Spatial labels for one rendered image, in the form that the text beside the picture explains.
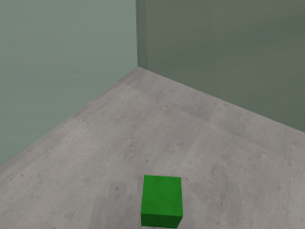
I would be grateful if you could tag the carton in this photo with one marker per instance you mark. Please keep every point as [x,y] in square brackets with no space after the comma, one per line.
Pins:
[162,204]

